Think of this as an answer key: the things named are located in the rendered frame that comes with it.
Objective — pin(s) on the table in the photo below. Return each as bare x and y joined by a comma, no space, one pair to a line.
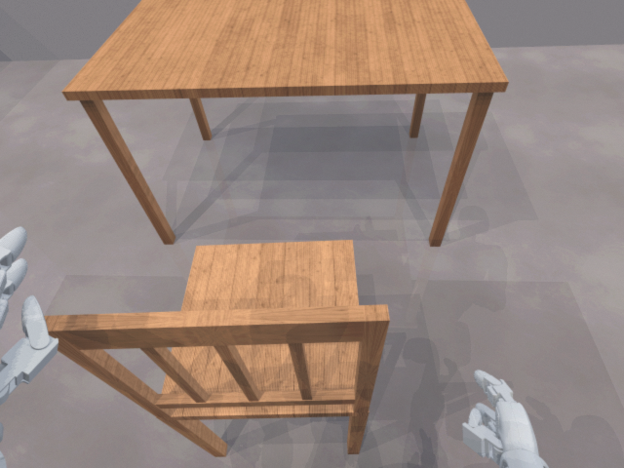
291,48

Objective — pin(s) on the left robot hand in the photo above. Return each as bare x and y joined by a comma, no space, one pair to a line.
27,357

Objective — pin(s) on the right robot hand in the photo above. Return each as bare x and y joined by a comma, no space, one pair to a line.
506,428

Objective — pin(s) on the chair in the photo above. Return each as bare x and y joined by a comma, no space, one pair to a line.
270,330

